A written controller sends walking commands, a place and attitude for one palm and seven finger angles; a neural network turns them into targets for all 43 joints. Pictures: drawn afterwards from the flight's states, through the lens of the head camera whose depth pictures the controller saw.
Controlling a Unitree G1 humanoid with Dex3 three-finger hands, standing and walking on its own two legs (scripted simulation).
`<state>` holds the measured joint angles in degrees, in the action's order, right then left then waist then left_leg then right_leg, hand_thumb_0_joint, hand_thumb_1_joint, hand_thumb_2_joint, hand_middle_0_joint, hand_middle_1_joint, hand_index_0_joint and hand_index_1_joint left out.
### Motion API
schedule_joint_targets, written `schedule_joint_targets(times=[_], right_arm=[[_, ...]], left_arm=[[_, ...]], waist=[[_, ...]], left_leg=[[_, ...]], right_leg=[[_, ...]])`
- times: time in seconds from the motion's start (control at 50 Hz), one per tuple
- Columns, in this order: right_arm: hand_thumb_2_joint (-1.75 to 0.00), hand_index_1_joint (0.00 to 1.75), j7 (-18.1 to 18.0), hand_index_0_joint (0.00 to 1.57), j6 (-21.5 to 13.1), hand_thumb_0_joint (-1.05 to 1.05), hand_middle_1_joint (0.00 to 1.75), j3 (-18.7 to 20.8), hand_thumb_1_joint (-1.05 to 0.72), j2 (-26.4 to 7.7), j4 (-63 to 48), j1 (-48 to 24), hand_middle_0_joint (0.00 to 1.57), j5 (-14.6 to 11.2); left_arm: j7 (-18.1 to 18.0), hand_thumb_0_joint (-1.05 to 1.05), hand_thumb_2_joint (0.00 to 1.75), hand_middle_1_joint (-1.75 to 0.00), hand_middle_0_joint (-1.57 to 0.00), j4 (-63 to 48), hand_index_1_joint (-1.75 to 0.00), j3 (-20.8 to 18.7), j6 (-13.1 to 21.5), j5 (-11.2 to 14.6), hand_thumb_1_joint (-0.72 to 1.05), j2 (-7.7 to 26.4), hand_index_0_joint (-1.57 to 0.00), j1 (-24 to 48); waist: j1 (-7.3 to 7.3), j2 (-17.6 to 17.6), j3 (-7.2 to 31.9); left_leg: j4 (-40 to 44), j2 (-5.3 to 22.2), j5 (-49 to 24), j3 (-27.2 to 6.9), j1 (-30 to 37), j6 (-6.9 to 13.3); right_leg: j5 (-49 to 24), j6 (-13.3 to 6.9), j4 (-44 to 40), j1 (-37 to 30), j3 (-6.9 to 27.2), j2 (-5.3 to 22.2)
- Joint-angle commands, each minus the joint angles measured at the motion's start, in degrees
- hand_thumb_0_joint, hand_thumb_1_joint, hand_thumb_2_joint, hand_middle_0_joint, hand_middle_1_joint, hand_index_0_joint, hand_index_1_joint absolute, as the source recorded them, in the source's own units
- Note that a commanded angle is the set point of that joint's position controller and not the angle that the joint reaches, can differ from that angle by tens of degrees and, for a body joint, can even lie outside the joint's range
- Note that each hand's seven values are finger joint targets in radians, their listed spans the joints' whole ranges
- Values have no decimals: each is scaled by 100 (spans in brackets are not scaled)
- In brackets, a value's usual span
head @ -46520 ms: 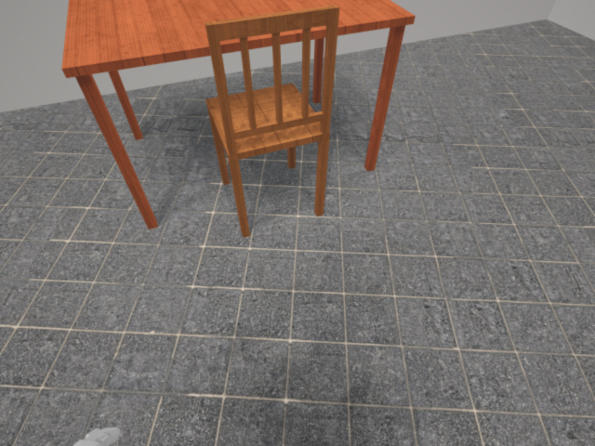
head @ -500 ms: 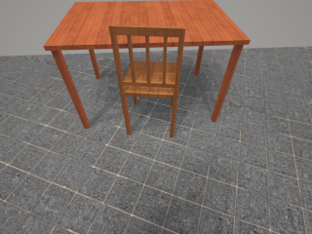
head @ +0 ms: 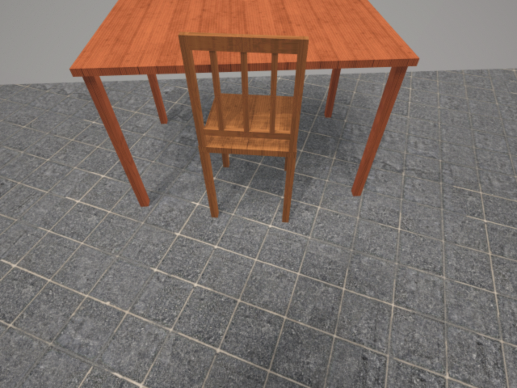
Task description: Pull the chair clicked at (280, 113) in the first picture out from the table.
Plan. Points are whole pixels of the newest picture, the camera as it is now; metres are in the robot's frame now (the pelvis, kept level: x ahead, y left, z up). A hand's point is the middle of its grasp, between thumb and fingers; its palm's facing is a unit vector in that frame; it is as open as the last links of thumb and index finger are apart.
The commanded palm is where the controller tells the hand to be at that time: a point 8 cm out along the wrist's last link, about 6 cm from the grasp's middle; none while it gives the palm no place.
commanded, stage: look to check the result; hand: left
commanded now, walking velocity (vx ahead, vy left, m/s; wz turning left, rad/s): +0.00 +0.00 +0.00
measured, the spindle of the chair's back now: (245, 94) +1.00 +0.09 -0.09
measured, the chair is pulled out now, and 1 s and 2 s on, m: -0.08 -0.08 -0.08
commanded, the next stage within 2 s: turn to face it in 0.44 s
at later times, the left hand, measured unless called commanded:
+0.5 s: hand out of the picture +0.02 +0.17 -0.17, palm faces +0.03 -0.98 -0.21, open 7.4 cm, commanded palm none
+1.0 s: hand out of the picture +0.01 +0.16 -0.19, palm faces +0.08 -0.99 -0.15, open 7.4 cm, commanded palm none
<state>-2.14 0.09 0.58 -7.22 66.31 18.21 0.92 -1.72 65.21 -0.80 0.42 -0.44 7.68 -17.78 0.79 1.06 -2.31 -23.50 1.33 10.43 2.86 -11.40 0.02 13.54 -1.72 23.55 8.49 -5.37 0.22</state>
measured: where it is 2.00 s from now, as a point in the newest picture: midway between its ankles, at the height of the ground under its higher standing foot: (284, 363)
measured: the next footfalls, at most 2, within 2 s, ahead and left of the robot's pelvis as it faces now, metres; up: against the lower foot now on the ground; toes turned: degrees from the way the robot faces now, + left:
right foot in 1.16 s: +0.13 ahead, -0.13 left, +0.00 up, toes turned +0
left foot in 1.44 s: +0.26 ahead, +0.11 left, +0.00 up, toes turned +13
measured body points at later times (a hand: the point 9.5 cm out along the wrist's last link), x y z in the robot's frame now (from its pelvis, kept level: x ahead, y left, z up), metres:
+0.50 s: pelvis +0.01 -0.01 +0.00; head +0.02 -0.02 +0.45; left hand +0.01 +0.22 -0.15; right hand +0.00 -0.23 -0.16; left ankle +0.03 +0.12 -0.74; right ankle -0.01 -0.10 -0.74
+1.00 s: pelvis +0.05 -0.01 -0.01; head +0.06 +0.00 +0.44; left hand +0.01 +0.21 -0.18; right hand +0.01 -0.22 -0.17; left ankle +0.03 +0.12 -0.74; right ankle +0.00 -0.10 -0.74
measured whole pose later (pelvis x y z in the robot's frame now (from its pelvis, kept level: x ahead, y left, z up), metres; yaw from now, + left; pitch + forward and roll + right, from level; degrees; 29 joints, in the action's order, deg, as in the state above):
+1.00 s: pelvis +0.05 -0.01 -0.01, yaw +2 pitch +0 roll +1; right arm -1.5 -0.5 1.4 -5.7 66.1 20.3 2.1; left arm -0.1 65.0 -2.6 -0.3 -1.0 8.5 -19.7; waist 1.2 -2.0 -0.7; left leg -32.5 1.3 19.3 1.7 -13.0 -0.8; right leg 23.3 -3.2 33.5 9.8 -7.0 1.0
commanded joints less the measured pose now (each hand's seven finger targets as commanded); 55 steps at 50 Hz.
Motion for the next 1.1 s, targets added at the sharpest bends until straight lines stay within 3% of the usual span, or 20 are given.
schedule_joint_targets(times=[0.0, 0.46, 0.54, 0.64, 0.7, 0.74, 0.76, 0.8, 0.84, 0.88, 0.9, 0.92, 0.94, 0.96, 0.98, 1.0, 1.02, 1.04, 1.06, 1.08], right_arm=[[-90, 30, -7, 20, -57, 0, 30, 85, -90, -515, -90, 431, 20, 6], [-90, 30, -14, 20, -64, 0, 30, 98, -90, -780, -115, 88, 20, 1], [-90, 30, -13, 20, -67, 0, 30, 95, -90, -806, -101, 32, 20, 10], [-90, 30, -4, 20, -29, 0, 30, 63, -90, -651, -124, 92, 20, 6], [-90, 30, 1, 20, 10, 0, 30, 68, -90, -600, -149, 85, 20, 9], [-90, 30, 12, 20, 31, 0, 30, 60, -90, -561, -87, 165, 20, 42], [-90, 30, 23, 20, 67, 0, 30, 80, -90, -546, -87, 230, 20, 55], [-90, 30, 55, 20, 79, 0, 30, 101, -90, -447, -105, 283, 20, 97], [-90, 30, 65, 20, 43, 0, 30, 130, -90, -388, -122, 366, 20, 108], [-90, 30, 71, 20, 2, 0, 30, 158, -90, -357, -104, 497, 20, 113], [-90, 30, 71, 20, -37, 0, 30, 167, -90, -372, -74, 679, 20, 126], [-90, 30, 66, 20, -82, 0, 30, 178, -90, -437, -9, 832, 20, 135], [-90, 30, 40, 20, -131, 0, 30, 224, -90, -598, 39, 1051, 20, 144], [-90, 30, 2, 20, -157, 0, 30, 287, -90, -781, 93, 1314, 20, 135], [-90, 30, -41, 20, -189, 0, 30, 317, -90, -886, 145, 1633, 20, 154], [-90, 30, -60, 20, -205, 0, 30, 339, -90, -931, 141, 1780, 20, 171], [-90, 30, -64, 20, -233, 0, 30, 345, -90, -944, 90, 1723, 20, 175], [-90, 30, -60, 20, -264, 0, 30, 343, -90, -939, 14, 1514, 20, 171], [-90, 30, -65, 20, -277, 0, 30, 332, -90, -896, -84, 1225, 20, 160], [-90, 30, -69, 20, -272, 0, 30, 311, -90, -867, -142, 939, 20, 136]], left_arm=[[-44, 0, 90, -30, -20, -161, -30, -91, 62, 20, 90, 643, -20, -343], [-35, 0, 90, -30, -20, -207, -30, -110, 108, 20, 90, 874, -20, -64], [-26, 0, 90, -30, -20, -203, -30, -113, 110, 30, 90, 906, -20, -26], [-48, 0, 90, -30, -20, -210, -30, -110, 72, 35, 90, 796, -20, -104], [-57, 0, 90, -30, -20, -240, -30, -119, 37, 32, 90, 784, -20, -111], [-34, 0, 90, -30, -20, -195, -30, -112, 35, 24, 90, 766, -20, -130], [-24, 0, 90, -30, -20, -189, -30, -120, 10, -1, 90, 777, -20, -167], [12, 0, 90, -30, -20, -225, -30, -195, -20, -27, 90, 836, -20, -183], [31, 0, 90, -30, -20, -266, -30, -245, -5, -45, 90, 830, -20, -176], [64, 0, 90, -30, -20, -310, -30, -268, 8, -56, 90, 776, -20, -153], [90, 0, 90, -30, -20, -356, -30, -277, 25, -55, 90, 718, -20, -106], [124, 0, 90, -30, -20, -383, -30, -283, 40, -41, 90, 674, -20, -84], [149, 0, 90, -30, -20, -429, -30, -280, 67, -33, 90, 555, -20, -74], [160, 0, 90, -30, -20, -514, -30, -251, 89, -36, 90, 491, -20, 18], [165, 0, 90, -30, -20, -649, -30, -224, 116, -69, 90, 443, -20, 292], [169, 0, 90, -30, -20, -801, -30, -235, 139, -67, 90, 431, -20, 535], [185, 0, 90, -30, -20, -896, -30, -243, 174, -51, 90, 400, -20, 707], [211, 0, 90, -30, -20, -936, -30, -257, 202, -33, 90, 373, -20, 694], [239, 0, 90, -30, -20, -924, -30, -266, 216, -20, 90, 351, -20, 534], [266, 0, 90, -30, -20, -797, -30, -291, 216, -24, 90, 326, -20, 198]], waist=[[-10, -120, -329], [-23, -167, -168], [-22, -15, -166], [-27, -166, -37], [-29, -118, -148], [-9, -272, -207], [5, -394, -327], [12, -612, -545], [55, -691, -628], [137, -373, -818], [199, -21, -844], [214, 372, -891], [266, 948, -784], [317, 1285, -688], [451, 1319, -629], [519, 1111, -574], [487, 961, -488], [376, 854, -327], [213, 759, -217], [-4, 719, -58]], left_leg=[[417, 415, -253, -448, 52, 167], [399, 462, -636, -418, 231, 113], [415, 456, -641, -419, 256, 100], [280, 416, -839, -431, 177, 72], [191, 387, -780, -448, 85, 65], [153, 299, -30, -386, 13, 68], [25, 213, 611, -305, -138, 78], [-325, 65, 1035, -117, -483, 92], [-659, 78, 1040, -2, -547, 122], [-601, 162, 1140, -22, -445, 171], [-345, 242, 1156, -211, -397, 217], [3, 449, 1157, -618, -412, 313], [373, 890, 1088, -1387, -78, 546], [727, 1419, 1105, -2286, 383, 904], [869, 1746, 508, -2895, 856, 1218], [869, 1942, 7, -3053, 1024, 1408], [792, 1959, -362, -2913, 1008, 1432], [714, 1867, -438, -2573, 804, 1321], [589, 1676, -315, -2193, 423, 1129], [394, 1350, 18, -1631, -186, 841]], right_leg=[[45, -122, -671, 437, 623, 602], [-578, -101, -778, 130, 624, 645], [-597, -104, -804, 103, 639, 660], [-837, -53, -615, -39, 478, 739], [-645, -70, -567, 84, 445, 772], [557, -78, -796, 164, 467, 752], [1388, -132, -928, 275, 565, 752], [2278, -308, -1080, 467, 790, 911], [2527, -471, -1054, 620, 888, 1056], [2573, -522, -759, 964, 755, 991], [2330, -488, -360, 1013, 579, 803], [1952, -399, 144, 1053, 309, 549], [1414, -277, 910, 1331, 13, 305], [1237, -170, 1674, 1877, -196, 100], [1527, -140, 2311, 2501, -94, 45], [1774, -149, 2769, 2814, 148, 143], [1745, -148, 2834, 2797, 349, 276], [1635, -134, 2548, 2447, 429, 369], [1491, -119, 1992, 1845, 377, 347], [1009, -79, 1208, 842, 155, 218]])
